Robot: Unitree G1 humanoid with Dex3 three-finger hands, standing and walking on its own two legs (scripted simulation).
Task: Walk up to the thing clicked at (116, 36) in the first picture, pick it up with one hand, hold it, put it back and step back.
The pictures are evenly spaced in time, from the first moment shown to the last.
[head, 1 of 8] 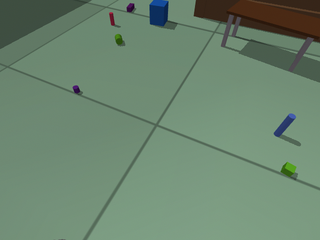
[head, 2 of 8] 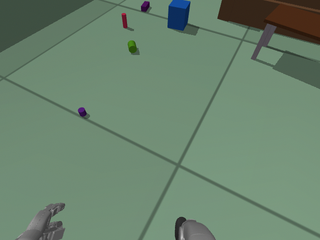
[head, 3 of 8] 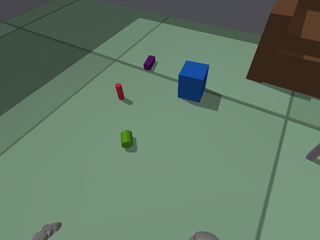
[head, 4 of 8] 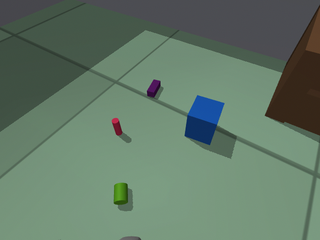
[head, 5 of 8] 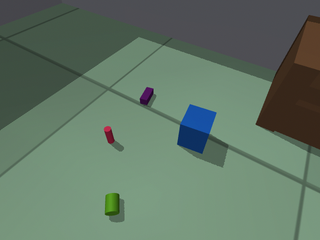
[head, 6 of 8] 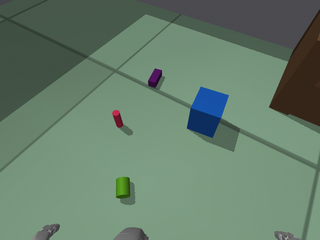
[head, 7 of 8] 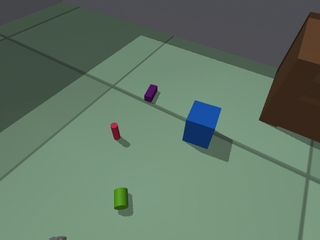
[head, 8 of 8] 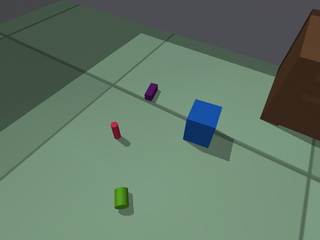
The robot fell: no
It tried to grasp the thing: no
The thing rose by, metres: 0.00
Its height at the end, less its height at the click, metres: +0.00
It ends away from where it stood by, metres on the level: 0.00
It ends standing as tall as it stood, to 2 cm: yes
